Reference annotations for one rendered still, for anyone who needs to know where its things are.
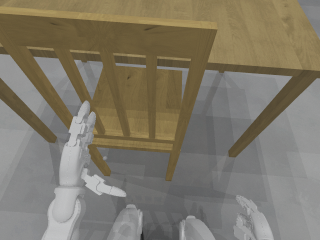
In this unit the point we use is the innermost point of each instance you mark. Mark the robot left hand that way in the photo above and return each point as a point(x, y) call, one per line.
point(75, 155)

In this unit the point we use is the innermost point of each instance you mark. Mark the robot right hand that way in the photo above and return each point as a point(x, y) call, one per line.
point(254, 227)

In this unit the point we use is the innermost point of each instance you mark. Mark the robot right shin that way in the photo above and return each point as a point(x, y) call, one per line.
point(190, 217)

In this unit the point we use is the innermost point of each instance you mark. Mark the right robot thigh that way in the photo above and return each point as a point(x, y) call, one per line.
point(194, 229)

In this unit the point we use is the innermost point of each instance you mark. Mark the robot left forearm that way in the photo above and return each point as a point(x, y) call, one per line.
point(65, 213)

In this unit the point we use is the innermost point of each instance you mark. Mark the table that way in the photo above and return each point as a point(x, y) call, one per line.
point(271, 37)

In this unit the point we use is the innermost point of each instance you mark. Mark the chair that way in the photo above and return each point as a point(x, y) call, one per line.
point(136, 108)

